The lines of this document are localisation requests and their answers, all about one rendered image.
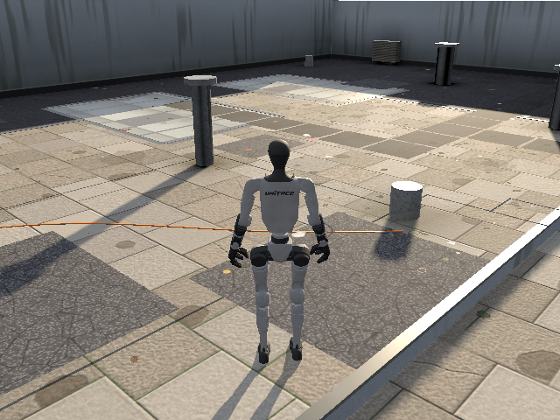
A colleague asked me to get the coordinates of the left robot upper arm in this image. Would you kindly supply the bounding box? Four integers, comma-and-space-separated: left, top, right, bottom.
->
238, 178, 261, 227

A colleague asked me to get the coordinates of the robot left forearm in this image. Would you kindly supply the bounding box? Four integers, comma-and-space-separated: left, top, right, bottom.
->
230, 213, 247, 249

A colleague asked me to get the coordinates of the robot right hand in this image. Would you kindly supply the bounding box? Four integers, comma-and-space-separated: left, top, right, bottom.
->
310, 244, 331, 263

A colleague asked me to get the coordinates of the robot left hand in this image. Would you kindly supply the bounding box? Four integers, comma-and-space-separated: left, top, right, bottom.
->
228, 247, 249, 268

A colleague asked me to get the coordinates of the robot right forearm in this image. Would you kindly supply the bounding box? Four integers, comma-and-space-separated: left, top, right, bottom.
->
312, 213, 328, 247

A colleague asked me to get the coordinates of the right robot upper arm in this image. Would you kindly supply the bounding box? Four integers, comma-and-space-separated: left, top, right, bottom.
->
297, 177, 321, 226

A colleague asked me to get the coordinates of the humanoid robot torso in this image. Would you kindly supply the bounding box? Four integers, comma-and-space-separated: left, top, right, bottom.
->
259, 173, 300, 263

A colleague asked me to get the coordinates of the robot left shin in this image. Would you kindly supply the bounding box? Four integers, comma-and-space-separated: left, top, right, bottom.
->
255, 292, 269, 352

